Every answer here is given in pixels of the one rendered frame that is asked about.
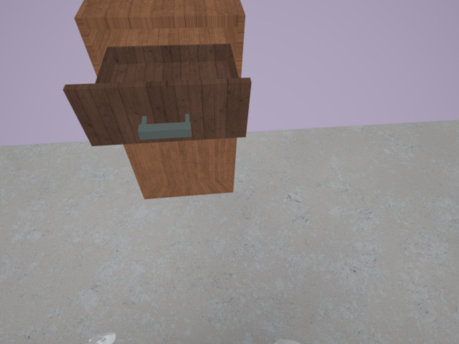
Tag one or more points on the cabinet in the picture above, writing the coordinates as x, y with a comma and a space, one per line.
176, 168

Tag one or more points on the handle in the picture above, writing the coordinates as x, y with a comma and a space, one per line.
164, 130

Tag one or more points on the drawer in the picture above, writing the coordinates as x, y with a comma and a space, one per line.
163, 83

